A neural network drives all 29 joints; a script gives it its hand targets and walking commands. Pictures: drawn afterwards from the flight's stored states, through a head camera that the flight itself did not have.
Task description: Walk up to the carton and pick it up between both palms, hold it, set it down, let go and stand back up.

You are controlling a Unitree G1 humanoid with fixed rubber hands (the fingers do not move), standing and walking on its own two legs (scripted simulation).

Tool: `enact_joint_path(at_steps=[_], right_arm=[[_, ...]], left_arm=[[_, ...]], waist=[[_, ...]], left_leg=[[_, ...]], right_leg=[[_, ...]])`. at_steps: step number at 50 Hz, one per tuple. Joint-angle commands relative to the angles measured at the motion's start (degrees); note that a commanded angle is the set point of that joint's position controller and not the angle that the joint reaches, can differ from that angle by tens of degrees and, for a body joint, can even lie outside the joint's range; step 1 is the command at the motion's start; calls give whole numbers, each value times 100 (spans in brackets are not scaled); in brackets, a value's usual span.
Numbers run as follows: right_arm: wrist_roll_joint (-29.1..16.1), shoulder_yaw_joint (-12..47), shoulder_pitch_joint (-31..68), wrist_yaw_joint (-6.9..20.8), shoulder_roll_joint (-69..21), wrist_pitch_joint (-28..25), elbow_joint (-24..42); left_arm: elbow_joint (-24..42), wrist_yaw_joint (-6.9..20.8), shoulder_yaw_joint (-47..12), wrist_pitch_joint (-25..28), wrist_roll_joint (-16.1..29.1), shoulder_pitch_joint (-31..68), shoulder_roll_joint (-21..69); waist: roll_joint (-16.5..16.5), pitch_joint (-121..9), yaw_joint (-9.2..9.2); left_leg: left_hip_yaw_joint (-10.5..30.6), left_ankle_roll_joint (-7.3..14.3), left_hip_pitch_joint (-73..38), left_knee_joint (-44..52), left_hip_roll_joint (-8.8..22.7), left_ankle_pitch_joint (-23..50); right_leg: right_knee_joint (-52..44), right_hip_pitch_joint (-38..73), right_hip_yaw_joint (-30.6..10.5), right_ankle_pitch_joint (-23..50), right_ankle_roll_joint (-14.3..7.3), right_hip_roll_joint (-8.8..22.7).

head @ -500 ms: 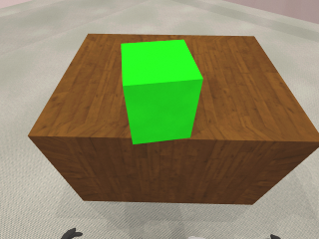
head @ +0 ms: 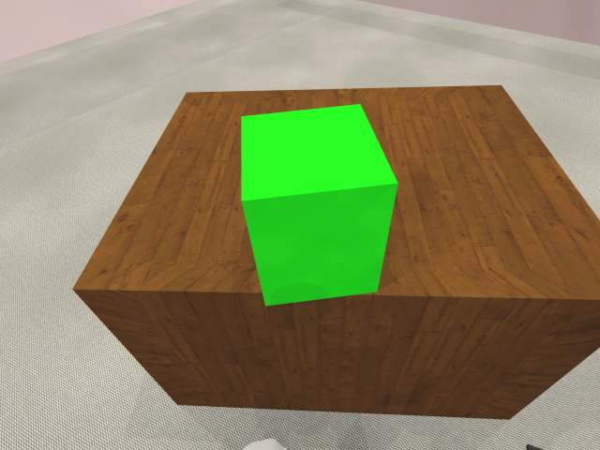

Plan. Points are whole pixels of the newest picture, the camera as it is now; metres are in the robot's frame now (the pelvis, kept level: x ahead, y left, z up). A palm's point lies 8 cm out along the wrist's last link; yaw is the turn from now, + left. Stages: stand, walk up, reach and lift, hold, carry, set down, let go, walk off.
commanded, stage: walk up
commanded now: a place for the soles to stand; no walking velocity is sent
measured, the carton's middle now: (311, 207) +0.50 +0.01 +0.05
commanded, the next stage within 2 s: none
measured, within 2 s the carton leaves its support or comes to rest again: neither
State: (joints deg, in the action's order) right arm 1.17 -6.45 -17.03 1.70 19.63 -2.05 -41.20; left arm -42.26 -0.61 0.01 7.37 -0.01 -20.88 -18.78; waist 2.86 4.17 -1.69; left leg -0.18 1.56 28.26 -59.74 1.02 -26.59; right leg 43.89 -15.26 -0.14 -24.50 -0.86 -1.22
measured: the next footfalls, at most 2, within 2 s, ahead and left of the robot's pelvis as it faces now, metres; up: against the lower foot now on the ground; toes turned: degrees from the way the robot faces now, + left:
left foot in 0.16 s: +0.18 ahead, +0.15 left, +0.00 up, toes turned +3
right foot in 0.56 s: +0.01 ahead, -0.10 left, +0.00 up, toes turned +2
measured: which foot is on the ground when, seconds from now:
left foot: up 0.00-0.14, down 0.16-0.58, up 0.60-0.74, down 0.76-1.00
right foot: down 0.00-0.16, up 0.18-0.54, down 0.56-0.76, up 0.78-1.00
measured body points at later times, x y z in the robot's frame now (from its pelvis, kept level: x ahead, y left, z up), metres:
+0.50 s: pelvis -0.01 +0.05 -0.03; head +0.00 +0.08 +0.42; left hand +0.03 +0.34 -0.16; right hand +0.10 -0.25 -0.10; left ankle +0.14 +0.14 -0.71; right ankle +0.00 -0.10 -0.68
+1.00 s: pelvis -0.03 +0.02 -0.02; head -0.03 +0.02 +0.43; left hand +0.02 +0.32 -0.13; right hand +0.08 -0.30 -0.10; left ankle +0.05 +0.14 -0.71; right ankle +0.04 -0.11 -0.68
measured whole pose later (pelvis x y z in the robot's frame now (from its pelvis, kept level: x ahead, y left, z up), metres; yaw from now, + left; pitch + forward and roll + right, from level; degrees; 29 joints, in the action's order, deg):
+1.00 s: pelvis -0.03 +0.02 -0.02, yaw +0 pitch -6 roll +0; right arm 1.2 -6.3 -14.2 0.9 19.9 -1.1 -41.8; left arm -48.4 0.1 0.0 3.0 0.0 -21.2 -22.0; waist -0.1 5.0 2.2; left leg -1.1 1.4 24.2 -50.4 2.4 -20.6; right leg 59.7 -27.5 -1.2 -25.9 -2.1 -0.6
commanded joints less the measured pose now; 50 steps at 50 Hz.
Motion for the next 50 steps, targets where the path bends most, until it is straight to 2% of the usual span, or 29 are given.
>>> enact_joint_path(at_steps=[1,3,4,6,7,8,9,11,15,20,24,25,26,27,28,29,30,31,34,36,37,38,39,40,42,44,47,49,50], right_arm=[[0,-230,689,-5,1232,-126,678],[-90,-235,396,-43,1170,-167,549],[-88,-252,51,-44,1177,-195,346],[-56,-440,-854,-126,1502,-266,-94],[15,-522,-1127,-184,1750,-305,-152],[8,-477,-800,-209,1968,-337,-36],[-96,-460,-315,-203,2050,-312,125],[-77,-333,317,-221,1737,-257,241],[27,-221,463,-262,1774,-170,258],[89,-313,789,-287,1970,-43,375],[125,-359,833,-298,2023,71,356],[134,-369,1024,-284,2065,108,389],[144,-366,1257,-266,2034,163,405],[186,-340,1446,-260,1853,228,343],[114,-228,1521,-266,1379,273,416],[-33,-193,1444,-271,1051,258,535],[-36,-333,1599,-287,1602,203,488],[-60,-320,1245,-195,1684,119,243],[-62,-385,348,-40,1509,-37,-157],[-60,-412,-101,-53,1371,-163,-102],[-18,-453,-534,-96,1463,-248,-134],[80,-542,-844,-149,1814,-311,-126],[-23,-615,-699,-180,2151,-303,-44],[-79,-618,-406,-173,2201,-274,-16],[-24,-527,-49,-178,2119,-252,-8],[44,-435,174,-157,2085,-211,-5],[91,-370,606,-121,2094,-102,56],[92,-301,1384,-115,1909,16,215],[107,-227,1595,-108,1684,90,244]], left_arm=[[265,-188,776,89,-46,-271,-2148],[431,-186,697,66,-39,244,-2098],[493,-170,650,32,-28,624,-2035],[459,-166,584,-41,-21,772,-1732],[456,-174,497,-86,22,367,-1332],[327,-181,456,-189,57,-177,-1066],[130,-223,564,-299,40,-393,-1560],[-96,-176,636,-414,-19,-508,-1804],[-348,-34,792,-639,-80,-614,-1825],[-469,42,856,-823,-172,-894,-1773],[-658,89,876,-846,-168,-1220,-1734],[-730,96,860,-825,-177,-1425,-1695],[-960,95,933,-825,-177,-1911,-1750],[-1089,75,922,-809,-173,-2338,-1609],[-1105,23,955,-779,-309,-2531,-1743],[-700,-15,925,-703,-358,-1472,-2246],[-201,-98,936,-573,-269,-48,-2526],[-116,-176,833,-426,-224,446,-2370],[-134,-105,680,-322,-291,654,-2036],[-122,-27,594,-333,-305,482,-1832],[-142,-19,565,-331,-260,175,-1591],[-170,-13,509,-302,-205,-230,-1201],[-255,-55,607,-358,-249,-423,-1756],[-345,-68,669,-392,-253,-468,-2048],[-351,14,714,-375,-222,-516,-1972],[-411,94,804,-378,-215,-685,-1965],[-572,125,843,-414,-231,-954,-1803],[-838,81,908,-409,-204,-1743,-1691],[-1083,31,945,-396,-213,-2207,-1663]], waist=[[-1075,442,25],[-1155,362,241],[-1304,250,468],[-1024,-160,922],[261,-359,967],[960,-226,483],[371,-223,358],[343,-231,234],[864,-223,122],[1030,-121,-38],[1266,-412,-37],[1392,-444,-166],[1157,-473,-514],[565,-246,-737],[-873,298,-879],[-2486,1083,-469],[-1025,1795,-87],[-306,1706,322],[-1008,232,510],[-663,-130,753],[-91,-531,854],[1042,-710,821],[526,-514,695],[254,-370,528],[94,-37,371],[661,48,206],[844,209,15],[798,69,-654],[266,10,-882]], left_leg=[[265,-39,1149,175,500,430],[179,67,12,745,505,893],[119,141,-853,1308,473,1257],[207,350,-2470,2207,209,1775],[1175,460,-2645,2975,634,965],[2997,637,-1996,3883,1786,718],[3557,831,-1287,4291,2157,-61],[3143,832,-871,4397,1868,-1745],[2626,566,40,4589,1551,-2848],[2431,480,732,4905,1497,-3175],[2154,402,581,4820,1427,-2677],[1924,320,835,4787,1397,-2632],[1570,86,1451,4536,1100,-2605],[1168,-67,1723,3667,795,-2760],[520,-293,2584,1564,56,-2579],[10,-342,2757,-153,-368,-990],[993,-230,1870,-457,-51,-80],[781,-167,1006,-437,132,561],[211,23,-1211,600,43,645],[128,229,-2529,2006,-236,179],[819,408,-3269,2879,42,-660],[3023,665,-3572,3953,1279,-1960],[4352,786,-3210,4561,2141,-2972],[4371,886,-2636,4733,2234,-3475],[3519,1001,-1576,4589,1941,-3023],[2712,1046,-592,4454,1652,-2793],[2136,1090,945,4369,1625,-2710],[1208,632,2117,3775,1267,-2516],[709,417,2454,2802,962,-2569]], right_leg=[[-1745,226,-2486,4223,-1506,2034],[-1542,-758,-1926,4100,-1371,1850],[-1355,-1353,-1514,3639,-1157,1619],[197,-1922,-902,3064,-649,995],[1722,-2281,-454,1923,-426,481],[2603,-2407,-57,-462,-147,-236],[2844,-2050,-444,-630,-90,-101],[2847,-2042,-450,-437,-85,205],[2462,-1549,-224,-394,-27,149],[2430,-1042,143,-540,-50,35],[1369,-374,586,-1137,-169,37],[965,63,829,-1294,-231,-38],[327,1073,1074,-1058,-312,-103],[-419,1188,802,-1291,-392,-98],[-1793,855,-1053,-3064,-681,498],[-3790,-1159,-4745,-5612,-1069,2085],[-4432,-2604,-5660,-5754,-1478,2540],[-3983,-2720,-5007,-4651,-1349,2203],[-2433,-2293,-2781,-2293,-1106,1299],[-1094,-2537,-1882,-897,-870,906],[121,-2774,-1250,-401,-660,622],[1901,-3266,-514,-412,-292,-164],[2497,-3648,-469,-604,-100,-47],[2628,-3448,-488,-532,-123,128],[2371,-3038,-335,-402,-128,400],[2015,-2201,-86,-344,-90,388],[1804,-884,263,-170,-68,290],[865,936,494,357,-245,155],[485,1499,517,152,-202,42]])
